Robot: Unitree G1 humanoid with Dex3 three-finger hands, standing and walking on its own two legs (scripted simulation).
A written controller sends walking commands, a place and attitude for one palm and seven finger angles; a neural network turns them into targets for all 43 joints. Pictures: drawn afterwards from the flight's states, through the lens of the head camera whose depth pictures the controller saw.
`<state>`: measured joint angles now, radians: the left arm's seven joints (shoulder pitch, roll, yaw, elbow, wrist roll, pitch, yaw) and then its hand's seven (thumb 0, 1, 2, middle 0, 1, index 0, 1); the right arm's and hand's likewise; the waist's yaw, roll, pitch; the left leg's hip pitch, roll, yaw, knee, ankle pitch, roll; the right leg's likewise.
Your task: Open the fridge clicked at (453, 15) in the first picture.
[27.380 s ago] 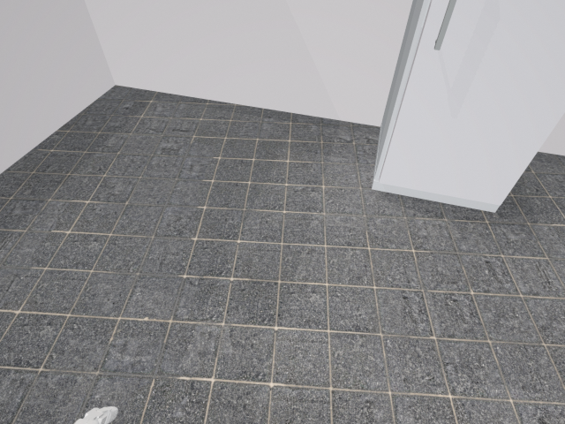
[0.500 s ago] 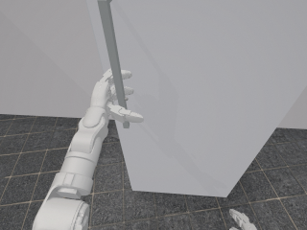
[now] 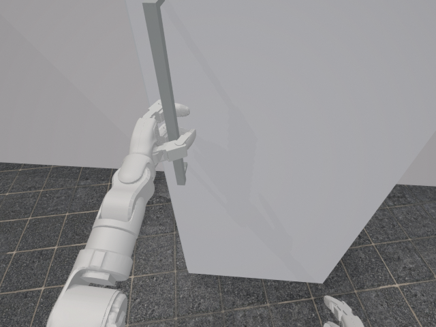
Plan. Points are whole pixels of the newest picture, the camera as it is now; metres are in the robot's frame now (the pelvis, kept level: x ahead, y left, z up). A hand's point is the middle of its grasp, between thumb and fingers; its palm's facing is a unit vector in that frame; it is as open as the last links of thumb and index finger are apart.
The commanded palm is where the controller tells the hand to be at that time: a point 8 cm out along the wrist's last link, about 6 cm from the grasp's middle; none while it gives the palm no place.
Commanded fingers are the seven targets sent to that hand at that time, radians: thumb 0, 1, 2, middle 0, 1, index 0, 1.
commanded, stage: grip the handle and tug to test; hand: left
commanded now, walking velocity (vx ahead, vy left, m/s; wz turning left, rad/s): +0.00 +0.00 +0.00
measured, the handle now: (172, 110) +0.45 +0.11 +0.19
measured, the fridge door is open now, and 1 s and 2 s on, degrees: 0 1 8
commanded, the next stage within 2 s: pull the door a little, standing still in 0.82 s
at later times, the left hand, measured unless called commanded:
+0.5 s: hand (181, 142) +0.39 +0.09 +0.16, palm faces -0.04 -1.00 +0.00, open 5.4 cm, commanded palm +0.36 +0.13 +0.17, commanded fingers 0.00 0.90 0.90 -0.45 -1.40 -0.45 -1.40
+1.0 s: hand (181, 147) +0.38 +0.09 +0.16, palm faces -0.06 -1.00 -0.02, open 6.0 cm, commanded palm +0.35 +0.14 +0.17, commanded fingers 0.00 0.90 0.90 -0.45 -1.40 -0.45 -1.40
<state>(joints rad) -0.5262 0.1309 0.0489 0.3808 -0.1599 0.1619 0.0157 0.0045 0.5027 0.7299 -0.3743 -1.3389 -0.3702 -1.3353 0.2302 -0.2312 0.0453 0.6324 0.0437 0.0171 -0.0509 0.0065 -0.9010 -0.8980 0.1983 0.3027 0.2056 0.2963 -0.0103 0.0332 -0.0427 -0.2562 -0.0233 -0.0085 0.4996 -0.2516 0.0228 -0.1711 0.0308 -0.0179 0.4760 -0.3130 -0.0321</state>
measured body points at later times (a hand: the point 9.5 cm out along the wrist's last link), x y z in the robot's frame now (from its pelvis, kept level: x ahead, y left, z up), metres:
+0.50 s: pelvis +0.00 +0.00 +0.00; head -0.01 -0.02 +0.45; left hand +0.39 +0.14 +0.17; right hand +0.15 -0.24 -0.10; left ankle +0.01 +0.11 -0.74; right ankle -0.04 -0.10 -0.74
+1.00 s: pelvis +0.05 -0.01 +0.00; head +0.03 -0.02 +0.45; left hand +0.38 +0.14 +0.17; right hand +0.21 -0.24 -0.09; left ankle +0.01 +0.11 -0.74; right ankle -0.04 -0.10 -0.73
